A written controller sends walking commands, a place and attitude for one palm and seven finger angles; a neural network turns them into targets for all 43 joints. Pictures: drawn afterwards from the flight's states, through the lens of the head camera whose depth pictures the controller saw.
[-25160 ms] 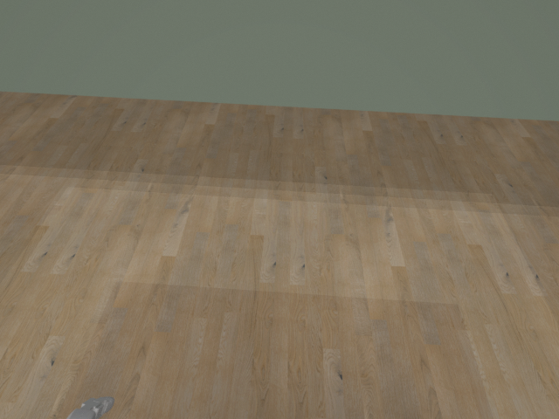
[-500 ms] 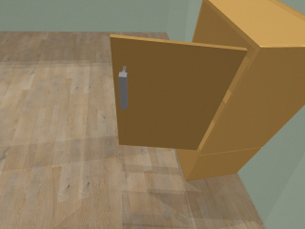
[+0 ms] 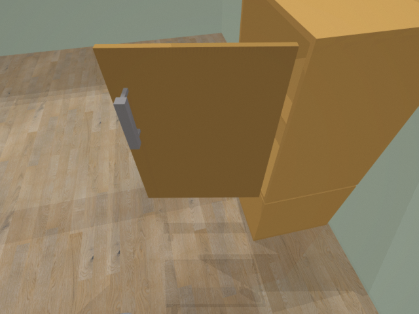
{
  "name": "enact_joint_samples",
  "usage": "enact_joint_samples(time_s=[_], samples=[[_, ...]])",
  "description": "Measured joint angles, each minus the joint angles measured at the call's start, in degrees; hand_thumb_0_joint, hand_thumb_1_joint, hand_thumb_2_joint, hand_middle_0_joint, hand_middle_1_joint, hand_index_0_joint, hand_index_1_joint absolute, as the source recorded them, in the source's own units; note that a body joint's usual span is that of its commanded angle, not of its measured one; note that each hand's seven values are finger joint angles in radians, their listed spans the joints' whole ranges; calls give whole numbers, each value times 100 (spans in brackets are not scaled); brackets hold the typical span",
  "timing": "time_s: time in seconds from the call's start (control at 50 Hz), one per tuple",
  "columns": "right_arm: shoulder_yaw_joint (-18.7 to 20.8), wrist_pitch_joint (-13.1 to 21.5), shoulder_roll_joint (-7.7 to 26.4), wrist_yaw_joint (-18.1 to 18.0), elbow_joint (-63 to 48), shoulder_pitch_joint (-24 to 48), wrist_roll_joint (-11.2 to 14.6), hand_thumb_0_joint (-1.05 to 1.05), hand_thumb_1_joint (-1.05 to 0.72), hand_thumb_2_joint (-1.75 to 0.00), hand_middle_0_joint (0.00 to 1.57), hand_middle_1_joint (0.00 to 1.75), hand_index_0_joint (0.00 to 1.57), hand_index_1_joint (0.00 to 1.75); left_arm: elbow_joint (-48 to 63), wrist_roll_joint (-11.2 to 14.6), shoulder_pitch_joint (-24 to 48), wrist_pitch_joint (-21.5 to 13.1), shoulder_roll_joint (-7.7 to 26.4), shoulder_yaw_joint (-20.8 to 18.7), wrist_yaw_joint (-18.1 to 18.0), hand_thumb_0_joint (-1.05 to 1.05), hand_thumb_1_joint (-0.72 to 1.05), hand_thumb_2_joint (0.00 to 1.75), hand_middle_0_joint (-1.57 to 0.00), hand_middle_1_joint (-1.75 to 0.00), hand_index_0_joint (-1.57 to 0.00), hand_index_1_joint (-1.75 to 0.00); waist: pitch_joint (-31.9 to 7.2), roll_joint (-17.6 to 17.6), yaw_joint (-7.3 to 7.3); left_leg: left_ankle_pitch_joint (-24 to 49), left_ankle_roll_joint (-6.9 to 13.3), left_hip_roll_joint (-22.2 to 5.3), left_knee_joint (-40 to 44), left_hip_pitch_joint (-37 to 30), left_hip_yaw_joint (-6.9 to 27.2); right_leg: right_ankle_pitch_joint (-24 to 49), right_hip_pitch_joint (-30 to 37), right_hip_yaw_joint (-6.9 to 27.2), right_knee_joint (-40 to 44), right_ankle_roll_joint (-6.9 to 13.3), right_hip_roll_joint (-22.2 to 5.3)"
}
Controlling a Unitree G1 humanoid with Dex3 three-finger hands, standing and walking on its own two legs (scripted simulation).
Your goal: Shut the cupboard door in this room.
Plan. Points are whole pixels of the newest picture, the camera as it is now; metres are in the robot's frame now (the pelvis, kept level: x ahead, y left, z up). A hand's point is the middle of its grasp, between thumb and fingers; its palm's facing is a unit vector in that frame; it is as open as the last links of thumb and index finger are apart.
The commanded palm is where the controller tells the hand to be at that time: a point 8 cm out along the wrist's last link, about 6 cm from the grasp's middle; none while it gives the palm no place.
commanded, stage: come to a stop and stand still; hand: left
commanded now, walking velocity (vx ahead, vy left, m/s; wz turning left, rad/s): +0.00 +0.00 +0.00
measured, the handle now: (130, 119) +0.54 +0.21 +0.06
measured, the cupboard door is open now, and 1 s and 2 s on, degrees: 78 78 78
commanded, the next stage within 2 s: look again from close up in 0.30 s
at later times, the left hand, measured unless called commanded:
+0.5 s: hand out of the picture -0.03 +0.16 -0.17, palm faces +0.01 -0.98 -0.20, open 7.3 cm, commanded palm none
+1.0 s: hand out of the picture +0.00 +0.22 -0.17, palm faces -0.02 -0.98 -0.21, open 7.3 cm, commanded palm none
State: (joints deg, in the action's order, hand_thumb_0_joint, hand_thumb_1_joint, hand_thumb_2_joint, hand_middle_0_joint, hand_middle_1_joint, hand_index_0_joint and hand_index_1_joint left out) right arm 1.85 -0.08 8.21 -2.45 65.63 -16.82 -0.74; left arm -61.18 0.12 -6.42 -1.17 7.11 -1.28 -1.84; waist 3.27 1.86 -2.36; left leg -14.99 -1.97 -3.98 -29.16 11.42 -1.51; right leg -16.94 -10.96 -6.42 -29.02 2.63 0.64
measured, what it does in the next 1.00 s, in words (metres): stands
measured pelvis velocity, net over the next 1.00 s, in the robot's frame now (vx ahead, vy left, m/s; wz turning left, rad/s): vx -0.01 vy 0.05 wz -0.03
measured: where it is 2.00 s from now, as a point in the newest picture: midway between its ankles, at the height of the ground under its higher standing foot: outside the picture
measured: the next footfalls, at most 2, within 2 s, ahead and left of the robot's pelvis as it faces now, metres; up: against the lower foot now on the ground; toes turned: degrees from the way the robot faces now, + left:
right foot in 1.78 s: +0.22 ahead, -0.11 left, +0.00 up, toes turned -5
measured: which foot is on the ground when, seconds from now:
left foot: down 0.00-1.00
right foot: down 0.00-1.00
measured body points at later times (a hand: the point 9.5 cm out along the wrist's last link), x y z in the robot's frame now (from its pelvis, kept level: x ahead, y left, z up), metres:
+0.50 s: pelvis +0.00 +0.00 +0.00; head +0.03 -0.01 +0.45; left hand -0.03 +0.21 -0.15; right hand +0.01 -0.23 -0.16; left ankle -0.02 +0.14 -0.73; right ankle -0.01 -0.09 -0.73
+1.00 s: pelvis -0.01 +0.05 +0.01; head +0.01 +0.04 +0.45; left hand +0.01 +0.28 -0.15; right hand -0.02 -0.17 -0.16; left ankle -0.01 +0.13 -0.73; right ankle -0.01 -0.09 -0.73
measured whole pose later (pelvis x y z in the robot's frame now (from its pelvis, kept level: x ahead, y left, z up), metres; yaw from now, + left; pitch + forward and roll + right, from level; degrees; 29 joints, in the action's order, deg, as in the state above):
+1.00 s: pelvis -0.01 +0.05 +0.01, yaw -2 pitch +0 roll +0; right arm -1.2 1.4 8.1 -1.2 62.3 -18.2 -0.9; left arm -62.1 -1.0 -16.3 -0.2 9.6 0.1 -1.6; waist 1.7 -0.1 -0.1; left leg -14.2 2.9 1.9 -25.3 11.3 -4.3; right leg -14.5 -12.2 -3.0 -26.9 -1.4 -3.4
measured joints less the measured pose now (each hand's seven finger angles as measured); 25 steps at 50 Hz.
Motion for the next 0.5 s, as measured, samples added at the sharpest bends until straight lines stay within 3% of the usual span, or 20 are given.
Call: enact_joint_samples(time_s=[0.08,0.18,0.4,0.5], samples=[[-42,36,-107,5,-12,198,-15,0,-91,-90,20,29,20,29,-54,-11,-142,63,151,-46,-26,-2,95,90,-20,-30,-21,-30,-131,-199,110,-63,-127,-4,250,-203,-47,19,129,35,145,34,10],[-35,36,26,-15,-34,321,-5,1,-93,-90,20,30,20,29,-149,-33,-407,76,232,-21,-16,-2,95,90,-20,-30,-21,-30,-119,-139,196,29,-147,-38,471,-318,-53,132,249,34,386,48,59],[-99,-12,35,10,-8,304,21,0,-91,-90,20,30,20,29,-456,-47,-1044,120,120,72,8,0,92,90,-20,-30,-20,-30,28,-101,278,134,-141,-40,721,-458,-96,245,372,68,629,45,78],[-82,-40,179,75,-373,300,33,1,-92,-90,20,30,20,29,-325,-149,-1247,-98,-92,124,-88,1,91,90,-20,-30,-20,-30,89,69,292,-420,142,16,-451,189,-19,285,104,123,451,-6,115]])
